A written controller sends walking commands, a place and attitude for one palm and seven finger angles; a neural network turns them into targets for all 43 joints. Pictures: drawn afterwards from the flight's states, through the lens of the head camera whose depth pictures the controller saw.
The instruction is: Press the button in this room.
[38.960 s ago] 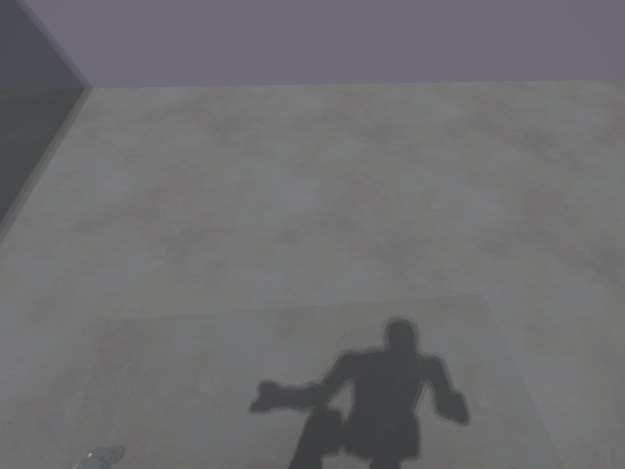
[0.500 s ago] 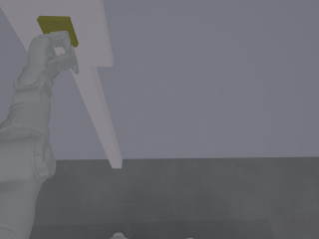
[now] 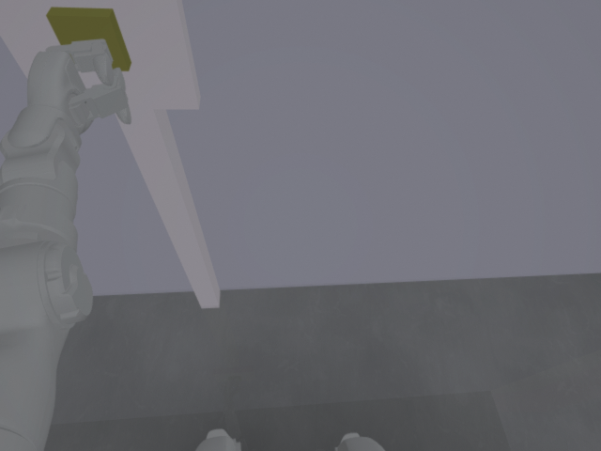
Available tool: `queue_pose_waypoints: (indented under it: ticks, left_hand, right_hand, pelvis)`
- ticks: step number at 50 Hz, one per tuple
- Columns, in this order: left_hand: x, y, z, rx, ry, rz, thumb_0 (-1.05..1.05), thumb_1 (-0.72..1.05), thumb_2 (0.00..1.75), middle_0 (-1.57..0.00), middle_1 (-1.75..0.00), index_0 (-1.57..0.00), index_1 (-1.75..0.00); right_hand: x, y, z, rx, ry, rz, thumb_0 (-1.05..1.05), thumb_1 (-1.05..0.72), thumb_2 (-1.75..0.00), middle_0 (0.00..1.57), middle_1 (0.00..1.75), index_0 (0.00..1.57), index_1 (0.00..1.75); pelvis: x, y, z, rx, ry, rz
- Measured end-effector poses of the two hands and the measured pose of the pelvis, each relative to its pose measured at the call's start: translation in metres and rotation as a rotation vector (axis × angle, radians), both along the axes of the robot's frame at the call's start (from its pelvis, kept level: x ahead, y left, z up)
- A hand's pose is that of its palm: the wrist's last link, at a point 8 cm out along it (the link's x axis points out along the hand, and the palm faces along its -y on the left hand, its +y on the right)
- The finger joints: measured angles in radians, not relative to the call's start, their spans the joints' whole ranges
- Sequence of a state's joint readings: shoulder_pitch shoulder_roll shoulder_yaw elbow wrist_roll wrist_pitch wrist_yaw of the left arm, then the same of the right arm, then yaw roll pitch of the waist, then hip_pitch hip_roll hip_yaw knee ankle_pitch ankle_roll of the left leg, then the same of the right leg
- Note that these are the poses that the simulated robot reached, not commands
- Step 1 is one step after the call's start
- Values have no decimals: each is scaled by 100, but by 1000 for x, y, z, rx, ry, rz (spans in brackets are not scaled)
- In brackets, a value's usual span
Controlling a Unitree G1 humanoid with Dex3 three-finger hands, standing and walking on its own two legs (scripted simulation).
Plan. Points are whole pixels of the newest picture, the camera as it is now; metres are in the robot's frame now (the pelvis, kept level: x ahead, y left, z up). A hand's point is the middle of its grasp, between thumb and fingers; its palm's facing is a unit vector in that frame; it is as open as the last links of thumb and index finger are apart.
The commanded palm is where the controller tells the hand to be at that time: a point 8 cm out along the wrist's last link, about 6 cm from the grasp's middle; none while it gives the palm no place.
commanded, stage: pull the fist back off the button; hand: left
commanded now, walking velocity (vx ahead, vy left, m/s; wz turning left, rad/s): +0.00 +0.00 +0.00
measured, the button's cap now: (94, 36) +0.58 +0.21 +0.22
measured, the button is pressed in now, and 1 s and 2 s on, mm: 11 0 0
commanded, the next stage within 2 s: draw the hand back to the body in 0.84 s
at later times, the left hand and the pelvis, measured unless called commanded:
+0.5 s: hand (107, 113) +0.48 +0.19 +0.18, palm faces +0.00 -1.00 +0.01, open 3.1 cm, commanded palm +0.45 +0.24 +0.19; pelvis +0.03 -0.01 +0.01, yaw -1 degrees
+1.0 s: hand (98, 143) +0.43 +0.18 +0.19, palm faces -0.02 -1.00 +0.00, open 3.1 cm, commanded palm +0.39 +0.24 +0.19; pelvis +0.04 -0.02 +0.02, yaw +2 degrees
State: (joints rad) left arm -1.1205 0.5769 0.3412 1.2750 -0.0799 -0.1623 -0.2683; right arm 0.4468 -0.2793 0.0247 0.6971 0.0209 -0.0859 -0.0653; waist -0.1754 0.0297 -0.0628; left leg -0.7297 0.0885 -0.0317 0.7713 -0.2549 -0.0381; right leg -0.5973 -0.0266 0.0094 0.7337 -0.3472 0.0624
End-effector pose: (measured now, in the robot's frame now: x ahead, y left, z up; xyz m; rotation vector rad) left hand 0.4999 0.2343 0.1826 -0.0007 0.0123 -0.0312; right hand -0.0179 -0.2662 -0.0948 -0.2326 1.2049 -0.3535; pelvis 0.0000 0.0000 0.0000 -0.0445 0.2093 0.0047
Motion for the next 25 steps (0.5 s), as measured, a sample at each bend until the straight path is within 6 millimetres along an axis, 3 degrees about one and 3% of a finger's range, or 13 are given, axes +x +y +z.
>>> queue_pose_waypoints:
  ticks: [11,25]
  left_hand:
    - [-11,0,-3,-8,-18,6,3,76,90,-130,-150,-133,-150]
    - [-39,5,-4,-9,-57,30,2,87,89,-130,-150,-130,-150]
  right_hand:
    - [27,6,-1,26,-67,16,1,-90,-90,20,30,20,30]
    - [108,0,8,51,-235,63,1,-90,-90,20,30,20,30]
  pelvis:
    - [7,2,2,6,-19,-11]
    - [34,-6,10,20,-72,-21]
